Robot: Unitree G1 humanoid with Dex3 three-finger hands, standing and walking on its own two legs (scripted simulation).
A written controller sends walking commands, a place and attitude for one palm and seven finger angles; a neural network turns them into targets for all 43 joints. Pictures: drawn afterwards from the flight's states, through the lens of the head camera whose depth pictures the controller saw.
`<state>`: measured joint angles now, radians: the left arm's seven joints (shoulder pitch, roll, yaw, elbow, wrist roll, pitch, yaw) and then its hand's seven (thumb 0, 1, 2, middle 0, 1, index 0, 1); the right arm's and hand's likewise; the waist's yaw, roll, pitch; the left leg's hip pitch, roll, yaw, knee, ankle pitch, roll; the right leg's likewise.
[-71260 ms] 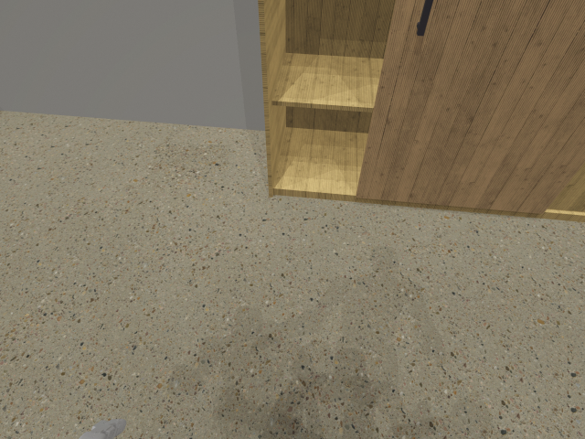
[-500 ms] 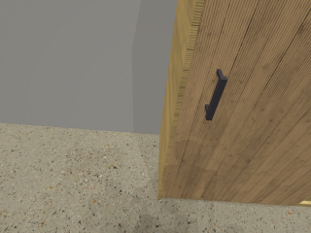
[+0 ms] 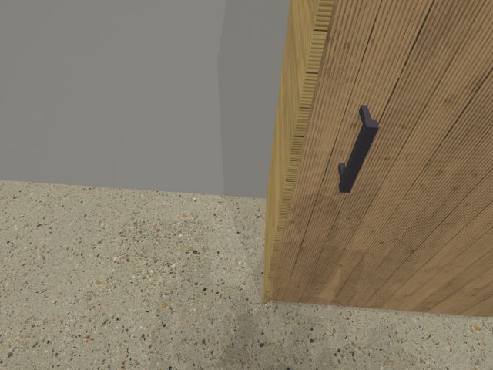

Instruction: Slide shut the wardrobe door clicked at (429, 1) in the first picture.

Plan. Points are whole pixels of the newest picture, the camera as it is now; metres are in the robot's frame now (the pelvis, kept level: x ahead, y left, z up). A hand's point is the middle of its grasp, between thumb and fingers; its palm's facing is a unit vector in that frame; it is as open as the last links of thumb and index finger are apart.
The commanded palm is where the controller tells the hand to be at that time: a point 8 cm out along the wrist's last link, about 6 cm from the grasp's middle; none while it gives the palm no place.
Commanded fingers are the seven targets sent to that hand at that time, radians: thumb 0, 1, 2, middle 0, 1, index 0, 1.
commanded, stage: come to a stop and stand still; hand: right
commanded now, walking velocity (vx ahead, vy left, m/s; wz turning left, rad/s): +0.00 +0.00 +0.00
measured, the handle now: (354, 151) +0.46 -0.15 +0.12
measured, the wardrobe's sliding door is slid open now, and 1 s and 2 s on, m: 0.00 0.00 0.00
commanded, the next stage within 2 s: look again from close up in 0.70 s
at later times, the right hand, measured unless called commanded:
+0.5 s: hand out of the picture +0.03 -0.17 -0.17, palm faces +0.02 +0.98 -0.21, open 7.4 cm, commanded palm none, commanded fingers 0.00 -0.90 -0.90 0.20 0.30 0.20 0.30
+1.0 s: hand out of the picture +0.03 -0.16 -0.17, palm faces +0.04 +0.98 -0.20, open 7.4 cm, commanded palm none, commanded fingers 0.00 -0.90 -0.90 0.20 0.30 0.20 0.30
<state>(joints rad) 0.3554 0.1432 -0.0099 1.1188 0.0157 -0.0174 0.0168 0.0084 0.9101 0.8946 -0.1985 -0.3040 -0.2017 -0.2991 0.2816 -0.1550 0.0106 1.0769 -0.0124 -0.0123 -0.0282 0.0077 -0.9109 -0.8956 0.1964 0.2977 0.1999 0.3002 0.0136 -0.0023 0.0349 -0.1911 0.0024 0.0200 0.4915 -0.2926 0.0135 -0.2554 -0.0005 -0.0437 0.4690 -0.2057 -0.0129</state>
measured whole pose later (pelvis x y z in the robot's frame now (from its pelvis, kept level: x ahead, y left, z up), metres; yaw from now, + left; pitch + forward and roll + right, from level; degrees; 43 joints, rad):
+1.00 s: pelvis +0.04 +0.02 +0.00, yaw -1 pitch -1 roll -1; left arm 0.26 0.15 -0.01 1.15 0.01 -0.02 0.03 0.01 0.92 0.89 -0.20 -0.30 -0.20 -0.30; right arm 0.29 -0.15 0.01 1.12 -0.01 -0.02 -0.03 0.00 -0.91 -0.90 0.20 0.30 0.20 0.30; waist -0.01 0.01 0.03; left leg -0.09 -0.01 0.03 0.43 -0.33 0.03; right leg -0.17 -0.01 -0.03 0.43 -0.25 0.01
